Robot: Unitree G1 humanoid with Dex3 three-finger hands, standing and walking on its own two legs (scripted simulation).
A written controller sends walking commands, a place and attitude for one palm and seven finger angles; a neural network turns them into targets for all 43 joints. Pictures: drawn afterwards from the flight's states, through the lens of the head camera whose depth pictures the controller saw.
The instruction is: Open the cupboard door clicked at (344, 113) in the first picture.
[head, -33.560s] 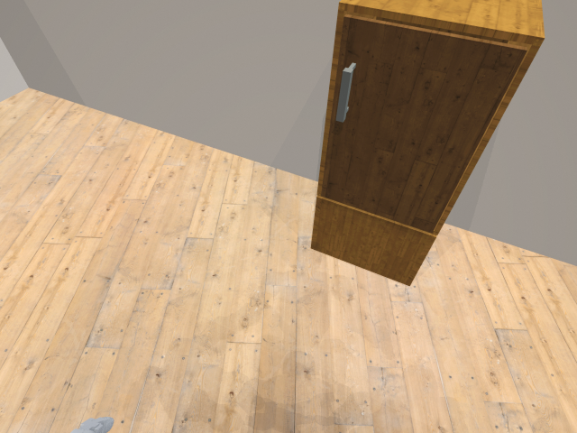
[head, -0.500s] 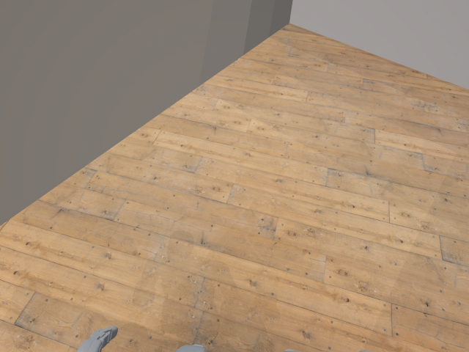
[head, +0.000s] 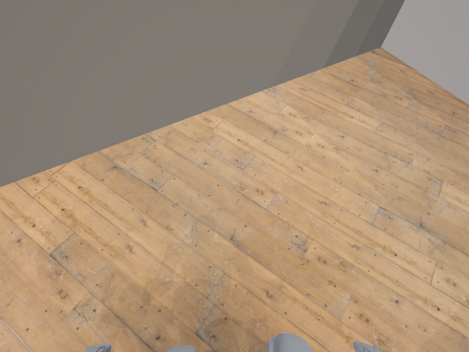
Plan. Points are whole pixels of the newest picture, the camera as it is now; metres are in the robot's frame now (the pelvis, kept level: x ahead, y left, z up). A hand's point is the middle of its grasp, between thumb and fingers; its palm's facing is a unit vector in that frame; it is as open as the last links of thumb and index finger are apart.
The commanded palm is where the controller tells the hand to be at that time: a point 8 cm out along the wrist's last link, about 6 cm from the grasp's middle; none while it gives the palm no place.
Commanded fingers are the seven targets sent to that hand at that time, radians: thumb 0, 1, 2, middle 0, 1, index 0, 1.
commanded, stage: turn to face it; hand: left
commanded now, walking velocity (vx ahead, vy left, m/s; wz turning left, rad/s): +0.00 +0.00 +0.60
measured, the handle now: out of the picture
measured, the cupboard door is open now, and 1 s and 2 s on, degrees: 42 42 42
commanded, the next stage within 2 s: take the last steps up to it in 1.90 s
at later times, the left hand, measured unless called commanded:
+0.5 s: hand out of the picture +0.02 +0.17 -0.17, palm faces +0.33 -0.92 -0.20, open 7.4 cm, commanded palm none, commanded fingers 0.00 0.90 0.90 -0.20 -0.30 -0.20 -0.30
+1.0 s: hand out of the picture +0.04 +0.20 -0.14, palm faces +0.57 -0.77 -0.29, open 7.4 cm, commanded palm none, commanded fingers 0.00 0.90 0.90 -0.20 -0.30 -0.20 -0.30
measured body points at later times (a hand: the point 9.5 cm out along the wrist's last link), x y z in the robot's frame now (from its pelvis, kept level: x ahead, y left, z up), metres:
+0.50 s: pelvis +0.02 -0.03 +0.00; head +0.07 +0.01 +0.44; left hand +0.00 +0.22 -0.16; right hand +0.20 -0.24 -0.13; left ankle +0.00 +0.08 -0.72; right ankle +0.02 -0.16 -0.73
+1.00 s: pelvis +0.04 -0.05 +0.00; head +0.09 -0.03 +0.45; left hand +0.00 +0.24 -0.12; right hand +0.24 -0.23 -0.15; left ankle -0.02 +0.06 -0.70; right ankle +0.10 -0.15 -0.73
